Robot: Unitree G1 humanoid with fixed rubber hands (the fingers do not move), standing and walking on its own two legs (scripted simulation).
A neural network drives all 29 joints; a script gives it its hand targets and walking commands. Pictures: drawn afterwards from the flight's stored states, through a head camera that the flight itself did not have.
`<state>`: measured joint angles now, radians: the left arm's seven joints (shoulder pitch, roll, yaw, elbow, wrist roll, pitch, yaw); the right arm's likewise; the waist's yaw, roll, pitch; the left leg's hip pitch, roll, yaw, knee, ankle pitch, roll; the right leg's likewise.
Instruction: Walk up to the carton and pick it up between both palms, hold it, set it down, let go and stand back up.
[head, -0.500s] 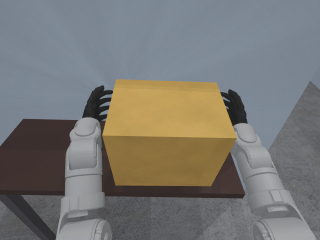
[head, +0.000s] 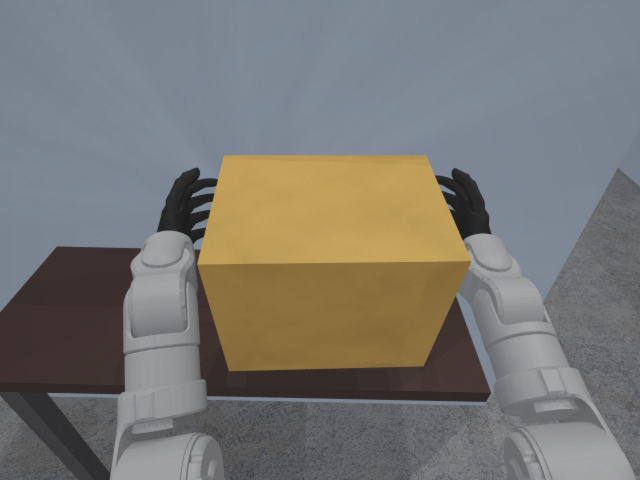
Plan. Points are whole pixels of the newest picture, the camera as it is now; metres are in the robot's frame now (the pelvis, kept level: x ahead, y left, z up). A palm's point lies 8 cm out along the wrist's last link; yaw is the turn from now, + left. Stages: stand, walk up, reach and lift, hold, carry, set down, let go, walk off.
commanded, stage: hold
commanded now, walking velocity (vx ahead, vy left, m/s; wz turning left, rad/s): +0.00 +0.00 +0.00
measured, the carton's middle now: (326, 264) +0.36 +0.00 +0.14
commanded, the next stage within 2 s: none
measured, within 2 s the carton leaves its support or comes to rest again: neither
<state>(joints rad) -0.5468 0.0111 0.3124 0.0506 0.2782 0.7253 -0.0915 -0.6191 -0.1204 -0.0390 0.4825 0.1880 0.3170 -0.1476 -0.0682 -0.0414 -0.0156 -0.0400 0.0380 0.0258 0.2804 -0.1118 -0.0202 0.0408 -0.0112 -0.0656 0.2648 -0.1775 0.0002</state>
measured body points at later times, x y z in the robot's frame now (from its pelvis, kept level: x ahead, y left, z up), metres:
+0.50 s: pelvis +0.00 +0.00 +0.00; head -0.05 +0.02 +0.45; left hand +0.37 +0.18 +0.19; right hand +0.37 -0.17 +0.19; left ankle +0.04 +0.13 -0.75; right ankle -0.01 -0.11 -0.75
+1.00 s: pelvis +0.00 +0.00 +0.00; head -0.04 +0.03 +0.45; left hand +0.37 +0.18 +0.19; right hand +0.37 -0.18 +0.19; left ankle +0.04 +0.13 -0.75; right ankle -0.01 -0.11 -0.75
